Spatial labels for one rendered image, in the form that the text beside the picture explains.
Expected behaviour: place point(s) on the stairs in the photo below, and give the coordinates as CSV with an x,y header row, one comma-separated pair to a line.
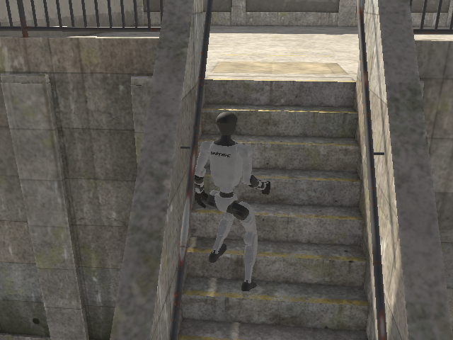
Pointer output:
x,y
310,266

